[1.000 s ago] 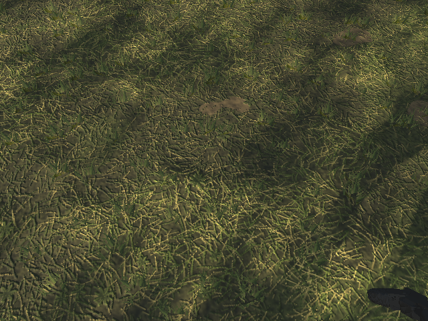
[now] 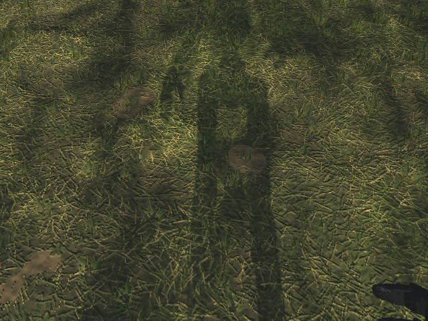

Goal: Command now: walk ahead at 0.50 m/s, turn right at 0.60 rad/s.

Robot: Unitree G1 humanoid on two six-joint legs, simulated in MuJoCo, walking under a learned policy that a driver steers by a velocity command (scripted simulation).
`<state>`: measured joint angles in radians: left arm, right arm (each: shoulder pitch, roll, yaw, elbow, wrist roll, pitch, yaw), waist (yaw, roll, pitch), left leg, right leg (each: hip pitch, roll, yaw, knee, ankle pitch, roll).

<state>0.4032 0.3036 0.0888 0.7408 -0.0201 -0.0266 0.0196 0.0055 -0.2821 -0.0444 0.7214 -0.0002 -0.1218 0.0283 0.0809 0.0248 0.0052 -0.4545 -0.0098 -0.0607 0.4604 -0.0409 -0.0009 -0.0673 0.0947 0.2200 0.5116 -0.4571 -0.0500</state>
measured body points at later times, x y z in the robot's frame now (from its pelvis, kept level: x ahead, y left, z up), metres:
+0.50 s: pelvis +0.26 -0.03 +0.00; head +0.28 -0.04 +0.45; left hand +0.49 +0.21 -0.05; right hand +0.25 -0.31 -0.13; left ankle +0.13 +0.12 -0.69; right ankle +0.33 -0.14 -0.73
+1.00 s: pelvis +0.50 +0.06 -0.01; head +0.54 +0.08 +0.44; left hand +0.44 +0.35 -0.14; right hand +0.79 -0.12 -0.09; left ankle +0.57 +0.16 -0.72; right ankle +0.37 -0.14 -0.66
